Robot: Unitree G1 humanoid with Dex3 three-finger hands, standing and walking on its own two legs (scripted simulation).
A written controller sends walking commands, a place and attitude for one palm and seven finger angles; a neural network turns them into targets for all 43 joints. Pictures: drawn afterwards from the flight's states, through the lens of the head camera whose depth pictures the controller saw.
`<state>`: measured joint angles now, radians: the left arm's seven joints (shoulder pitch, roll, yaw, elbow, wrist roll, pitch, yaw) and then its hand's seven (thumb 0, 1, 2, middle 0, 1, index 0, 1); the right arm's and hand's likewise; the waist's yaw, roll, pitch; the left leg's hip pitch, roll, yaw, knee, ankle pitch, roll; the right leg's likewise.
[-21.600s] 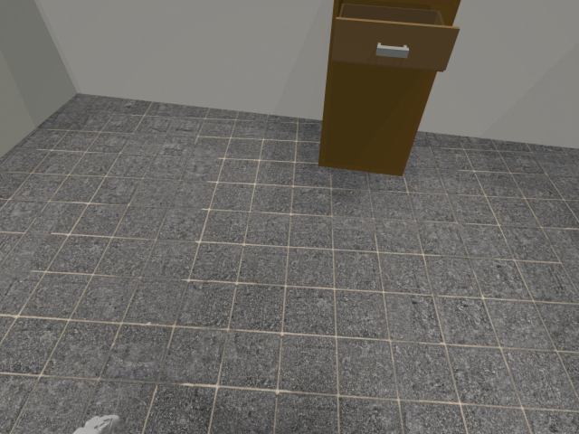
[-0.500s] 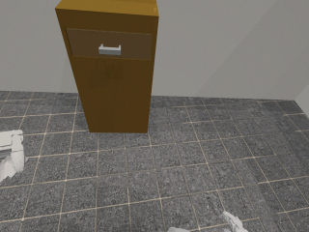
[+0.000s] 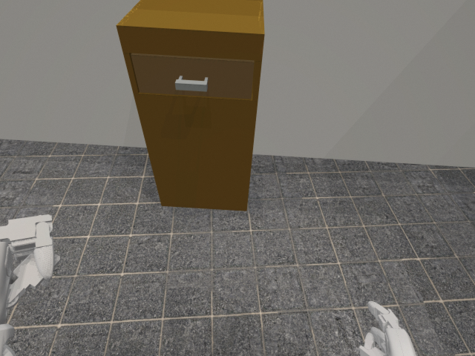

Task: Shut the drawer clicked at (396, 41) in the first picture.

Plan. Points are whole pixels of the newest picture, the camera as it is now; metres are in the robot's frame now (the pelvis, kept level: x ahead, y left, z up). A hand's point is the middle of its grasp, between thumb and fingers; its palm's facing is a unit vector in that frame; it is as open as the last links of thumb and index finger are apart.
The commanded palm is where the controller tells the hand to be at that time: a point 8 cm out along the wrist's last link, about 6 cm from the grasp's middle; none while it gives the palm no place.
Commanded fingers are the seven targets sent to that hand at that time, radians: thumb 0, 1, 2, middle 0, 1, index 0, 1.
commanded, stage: stop stepping back and stand still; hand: left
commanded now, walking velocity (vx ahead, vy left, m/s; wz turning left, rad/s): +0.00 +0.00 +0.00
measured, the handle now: (192, 82) +0.94 +0.22 -0.01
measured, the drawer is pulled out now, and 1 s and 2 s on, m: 0.00 0.00 0.00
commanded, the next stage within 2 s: let the arm hang, fingers relaxed in 0.12 s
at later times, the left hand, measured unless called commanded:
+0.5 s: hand out of the picture +0.11 +0.21 -0.15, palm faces -0.04 -0.98 -0.22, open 3.1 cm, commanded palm none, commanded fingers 0.00 0.90 0.90 -0.80 -0.95 -0.80 -0.95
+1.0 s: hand out of the picture +0.02 +0.24 -0.16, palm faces +0.02 -0.96 -0.27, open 7.0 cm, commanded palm none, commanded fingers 0.00 0.90 0.90 -0.20 -0.30 -0.20 -0.30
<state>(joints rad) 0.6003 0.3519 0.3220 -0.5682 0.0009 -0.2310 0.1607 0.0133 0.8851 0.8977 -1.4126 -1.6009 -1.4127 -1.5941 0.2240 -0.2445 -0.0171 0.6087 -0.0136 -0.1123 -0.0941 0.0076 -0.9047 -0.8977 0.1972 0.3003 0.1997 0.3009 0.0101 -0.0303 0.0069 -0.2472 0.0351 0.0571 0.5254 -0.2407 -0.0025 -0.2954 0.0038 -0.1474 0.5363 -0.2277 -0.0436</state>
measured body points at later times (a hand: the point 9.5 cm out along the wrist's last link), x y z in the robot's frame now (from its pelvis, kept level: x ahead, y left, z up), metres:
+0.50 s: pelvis +0.01 +0.03 +0.00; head +0.04 +0.03 +0.44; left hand +0.11 +0.26 -0.13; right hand +0.10 -0.23 -0.13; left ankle +0.02 +0.13 -0.73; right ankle +0.05 -0.06 -0.73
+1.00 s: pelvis +0.02 +0.04 +0.01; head +0.03 +0.02 +0.46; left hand +0.02 +0.29 -0.14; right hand +0.03 -0.19 -0.16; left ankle +0.02 +0.13 -0.73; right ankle +0.05 -0.06 -0.73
